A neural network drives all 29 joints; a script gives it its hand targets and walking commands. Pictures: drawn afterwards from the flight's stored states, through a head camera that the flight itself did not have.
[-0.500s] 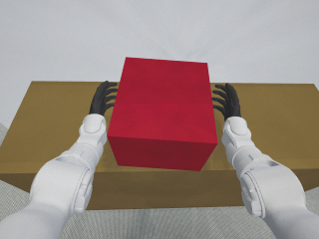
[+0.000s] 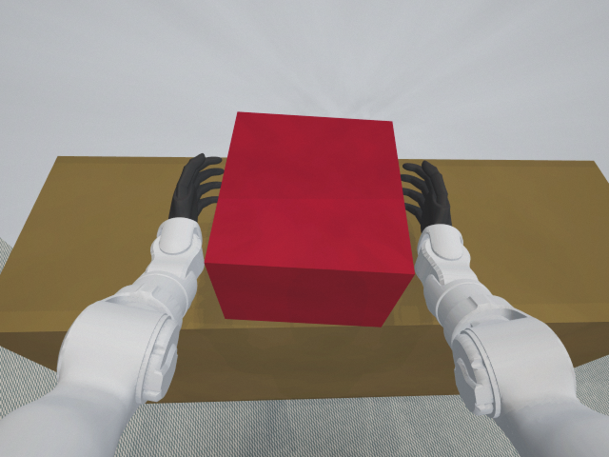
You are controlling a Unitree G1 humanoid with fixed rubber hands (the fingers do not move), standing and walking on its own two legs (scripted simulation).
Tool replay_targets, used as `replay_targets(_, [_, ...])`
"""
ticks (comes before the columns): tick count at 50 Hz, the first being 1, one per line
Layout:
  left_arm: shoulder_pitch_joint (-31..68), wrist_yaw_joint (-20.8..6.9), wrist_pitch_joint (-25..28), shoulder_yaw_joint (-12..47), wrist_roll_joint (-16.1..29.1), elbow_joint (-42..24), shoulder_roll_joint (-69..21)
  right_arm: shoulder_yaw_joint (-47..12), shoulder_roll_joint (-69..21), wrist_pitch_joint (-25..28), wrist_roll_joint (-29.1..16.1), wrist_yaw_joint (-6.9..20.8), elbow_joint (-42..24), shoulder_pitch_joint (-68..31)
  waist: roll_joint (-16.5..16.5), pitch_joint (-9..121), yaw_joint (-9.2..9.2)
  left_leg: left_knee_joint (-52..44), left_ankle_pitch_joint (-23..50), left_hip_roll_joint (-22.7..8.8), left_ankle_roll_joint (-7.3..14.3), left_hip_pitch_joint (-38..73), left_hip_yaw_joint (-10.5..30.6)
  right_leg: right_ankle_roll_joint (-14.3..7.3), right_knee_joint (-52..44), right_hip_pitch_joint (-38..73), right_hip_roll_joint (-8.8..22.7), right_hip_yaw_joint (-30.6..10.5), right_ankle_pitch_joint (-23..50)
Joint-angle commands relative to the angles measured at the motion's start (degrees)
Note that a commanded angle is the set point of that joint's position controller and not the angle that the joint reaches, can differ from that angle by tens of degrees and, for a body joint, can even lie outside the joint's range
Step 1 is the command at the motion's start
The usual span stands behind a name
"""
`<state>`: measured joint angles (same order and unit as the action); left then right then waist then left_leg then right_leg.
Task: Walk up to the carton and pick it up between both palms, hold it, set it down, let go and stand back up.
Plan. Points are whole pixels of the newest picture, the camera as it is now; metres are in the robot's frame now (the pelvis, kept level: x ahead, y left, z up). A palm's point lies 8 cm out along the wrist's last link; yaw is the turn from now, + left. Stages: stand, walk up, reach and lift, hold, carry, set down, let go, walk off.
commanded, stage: reach and lift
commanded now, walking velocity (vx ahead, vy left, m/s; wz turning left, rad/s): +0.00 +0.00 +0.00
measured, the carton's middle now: (309, 219) +0.47 -0.02 -0.01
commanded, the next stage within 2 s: none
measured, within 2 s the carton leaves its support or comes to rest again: leaves its support in 1.26 s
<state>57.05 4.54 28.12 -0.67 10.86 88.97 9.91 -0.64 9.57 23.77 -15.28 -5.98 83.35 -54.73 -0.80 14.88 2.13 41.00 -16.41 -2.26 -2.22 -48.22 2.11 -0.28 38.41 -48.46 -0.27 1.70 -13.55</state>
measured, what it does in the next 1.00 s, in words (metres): stands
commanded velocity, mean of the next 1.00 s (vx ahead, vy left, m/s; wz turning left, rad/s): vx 0.00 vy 0.00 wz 0.00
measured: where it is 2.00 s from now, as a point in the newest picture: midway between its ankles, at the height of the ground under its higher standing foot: outside the picture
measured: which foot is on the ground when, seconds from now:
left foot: down 0.00-1.00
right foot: down 0.00-1.00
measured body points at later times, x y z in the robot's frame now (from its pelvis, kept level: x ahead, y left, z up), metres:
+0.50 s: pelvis +0.00 +0.00 +0.00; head +0.09 +0.01 +0.45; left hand +0.45 +0.16 +0.05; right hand +0.44 -0.18 +0.05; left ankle +0.01 +0.14 -0.71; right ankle +0.03 -0.12 -0.71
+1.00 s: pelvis +0.03 +0.01 +0.03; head +0.11 +0.01 +0.48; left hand +0.44 +0.16 +0.05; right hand +0.43 -0.18 +0.05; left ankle +0.01 +0.14 -0.71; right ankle +0.03 -0.12 -0.71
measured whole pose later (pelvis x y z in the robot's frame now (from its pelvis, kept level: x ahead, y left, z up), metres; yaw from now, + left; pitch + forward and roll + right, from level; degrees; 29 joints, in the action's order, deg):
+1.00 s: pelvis +0.03 +0.01 +0.03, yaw +1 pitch +15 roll -1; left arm 44.2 2.9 31.6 -19.7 -7.9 78.5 4.7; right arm 26.2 2.4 26.6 17.2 -4.4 66.3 -39.3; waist -2.1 6.2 2.7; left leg 25.0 -12.2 -2.0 -1.4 -27.7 1.6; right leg 0.5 20.2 -26.7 0.2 2.3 -8.4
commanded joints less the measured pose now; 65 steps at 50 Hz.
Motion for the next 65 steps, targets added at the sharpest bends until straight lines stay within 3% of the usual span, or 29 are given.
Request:
replay_targets(1, [18.3, -0.1, 1.4, 0.1, -1.2, -6.0, 1.3, 0.7, 3.4, 1.3, 1.1, 0.5, -6.5, -18.2, -1.7, 29.8, 0.65, -0.4, 19.4, 2.8, -2.8, 18.5, -3.3, 0.2, -3.4, 13.9, -1.1, 1.3, 11.1])
replay_targets(13, [18.4, -0.3, 2.1, -1.0, -2.7, -6.9, -1.9, 2.4, -0.3, 0.5, 4.2, 0.9, -7.3, -18.6, -1.3, 29.2, 0.75, -0.5, 20.2, 2.5, -2.4, 19.2, -2.9, 0.0, -3.9, 14.0, -0.9, 1.6, 11.1])
replay_targets(21, [18.9, -1.4, 3.0, -3.0, -5.6, -7.8, -5.7, 5.1, -5.7, 0.4, 8.9, 1.6, -8.1, -18.3, -1.2, 28.3, 1.09, -1.4, 20.3, 2.6, -2.1, 19.8, -3.0, 0.0, -5.0, 15.6, -0.5, 1.9, 11.4])
replay_targets(25, [19.2, -3.3, 3.7, -4.6, -9.8, -8.1, -11.9, 7.5, -14.7, 1.0, 15.6, 3.0, -9.7, -17.7, -1.5, 26.6, 1.28, -3.0, 20.0, 2.7, -1.8, 21.1, -3.4, 0.0, -7.1, 18.4, -0.2, 2.3, 12.2])
replay_targets(28, [19.6, -7.7, 4.4, -7.0, -18.2, -6.6, -26.6, 10.8, -32.0, 2.0, 27.1, 6.9, -11.8, -17.1, -2.2, 23.1, 1.81, -6.3, 18.3, 3.1, -1.8, 23.0, -4.1, 0.0, -10.4, 23.7, 0.0, 2.7, 13.9])
replay_targets(30, [17.9, -10.2, 5.6, -7.4, -22.0, -5.3, -33.3, 11.3, -38.7, 2.5, 30.5, 9.6, -12.1, -15.5, -2.9, 21.9, 2.24, -8.4, 16.9, 3.2, -1.5, 23.2, -3.9, -0.5, -10.5, 28.2, 0.0, 2.4, 16.7])
replay_targets(31, [16.6, -10.2, 6.3, -7.8, -23.1, -5.2, -34.3, 12.2, -39.3, 3.0, 31.5, 10.3, -11.2, -13.5, -4.3, 20.0, 2.05, -10.3, 13.9, 3.4, -1.3, 21.8, -3.4, -1.3, -11.4, 29.3, 0.2, 2.2, 14.4])
replay_targets(34, [15.3, -10.3, 6.3, -10.3, -25.1, -5.2, -32.2, 14.6, -38.3, 3.6, 36.7, 11.1, -12.2, -11.5, -2.4, 16.7, 2.25, -12.2, 16.1, 2.8, -1.2, 23.6, -3.5, -0.2, -12.0, 29.6, -0.1, 3.3, 17.7])
replay_targets(39, [13.7, -9.8, 5.5, -11.9, -26.9, -7.3, -32.6, 16.6, -39.0, 4.1, 40.9, 11.3, -13.0, -8.2, -0.3, 14.6, 2.23, -15.4, 15.5, 2.7, -0.8, 24.9, -4.3, 0.5, -14.1, 33.4, 0.0, 3.3, 18.9])
replay_targets(46, [8.5, -8.3, 4.9, -7.3, -25.5, -12.2, -35.3, 10.9, -40.2, 5.1, 39.0, 10.6, -14.9, -4.9, -1.2, 17.8, 0.86, -15.5, 26.7, 2.2, -2.7, 29.6, -4.9, 0.3, -15.5, 39.7, -0.8, 3.1, 29.9])
replay_targets(54, [5.8, -8.2, 3.9, -1.5, -22.9, -18.5, -37.8, 3.0, -41.0, 4.7, 33.8, 9.7, -19.1, -3.6, -0.9, 18.0, 0.09, -17.2, 30.0, 2.5, -2.8, 30.3, -4.6, 0.3, -16.6, 45.4, -0.9, 1.9, 34.1])
replay_targets(59, [7.9, -7.9, 3.4, 3.5, -20.1, -23.7, -40.5, -3.0, -42.9, 3.1, 29.6, 9.2, -23.8, -4.3, -0.8, 20.4, 0.78, -17.8, 30.1, 3.0, -2.8, 31.3, -3.8, 0.5, -17.1, 48.0, -0.9, 1.1, 34.5])
replay_targets(65, [11.8, -7.6, 1.3, 9.0, -16.9, -30.9, -44.2, -9.8, -45.9, -1.5, 23.8, 8.4, -29.9, -4.8, -0.7, 21.0, 2.60, -18.6, 28.1, 3.6, -2.8, 33.6, -2.2, 0.5, -18.4, 48.4, -0.6, 0.0, 30.1])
